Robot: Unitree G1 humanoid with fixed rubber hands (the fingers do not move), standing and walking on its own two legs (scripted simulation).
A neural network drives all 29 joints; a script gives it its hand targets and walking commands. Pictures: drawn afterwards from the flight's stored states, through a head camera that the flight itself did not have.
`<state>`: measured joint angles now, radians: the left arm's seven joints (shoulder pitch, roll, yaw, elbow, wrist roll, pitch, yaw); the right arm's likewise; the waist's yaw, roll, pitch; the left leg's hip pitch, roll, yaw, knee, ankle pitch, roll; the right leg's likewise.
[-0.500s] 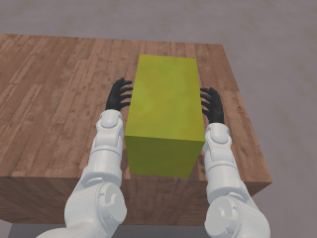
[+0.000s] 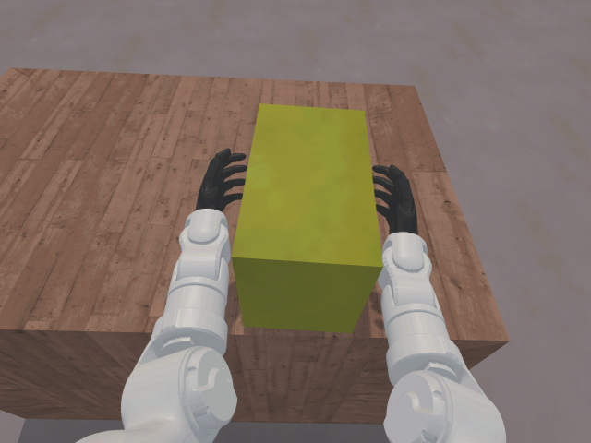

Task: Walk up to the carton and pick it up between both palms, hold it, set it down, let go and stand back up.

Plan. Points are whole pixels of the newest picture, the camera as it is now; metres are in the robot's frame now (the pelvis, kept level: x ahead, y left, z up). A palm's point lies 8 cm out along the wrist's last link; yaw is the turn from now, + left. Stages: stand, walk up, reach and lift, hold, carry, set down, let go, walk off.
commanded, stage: reach and lift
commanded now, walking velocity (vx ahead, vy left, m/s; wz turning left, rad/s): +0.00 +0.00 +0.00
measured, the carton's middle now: (304, 216) +0.45 +0.02 +0.04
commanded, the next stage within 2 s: none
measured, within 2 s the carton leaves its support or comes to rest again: leaves its support in 0.48 s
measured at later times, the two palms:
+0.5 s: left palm (207, 226) +0.37 +0.15 +0.10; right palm (405, 244) +0.37 -0.10 +0.09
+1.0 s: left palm (192, 219) +0.35 +0.16 +0.14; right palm (413, 240) +0.35 -0.10 +0.13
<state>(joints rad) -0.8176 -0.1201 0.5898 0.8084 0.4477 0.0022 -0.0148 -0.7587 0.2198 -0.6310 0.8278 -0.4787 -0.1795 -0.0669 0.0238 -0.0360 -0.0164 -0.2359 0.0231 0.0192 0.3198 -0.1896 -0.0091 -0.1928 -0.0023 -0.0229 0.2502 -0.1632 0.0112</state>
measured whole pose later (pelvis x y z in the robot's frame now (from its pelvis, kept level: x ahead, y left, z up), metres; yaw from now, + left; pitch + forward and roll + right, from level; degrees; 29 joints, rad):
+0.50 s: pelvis -0.02 +0.00 +0.00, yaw +1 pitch +4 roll -1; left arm -0.76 -0.08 0.44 0.83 0.34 0.09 0.06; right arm -0.71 0.15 -0.45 0.94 -0.29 -0.16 -0.14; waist 0.00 -0.04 -0.06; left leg -0.24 0.03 0.00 0.35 -0.17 -0.01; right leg -0.17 0.00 -0.05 0.25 -0.14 0.00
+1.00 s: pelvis -0.05 -0.01 +0.00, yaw +2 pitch -3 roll -1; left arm -0.81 -0.06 0.42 0.73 0.36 0.28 0.05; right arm -0.79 0.16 -0.46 0.90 -0.23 -0.01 -0.13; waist 0.00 -0.06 -0.01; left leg -0.13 0.02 0.00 0.31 -0.13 -0.01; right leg -0.09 -0.01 -0.05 0.26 -0.12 0.00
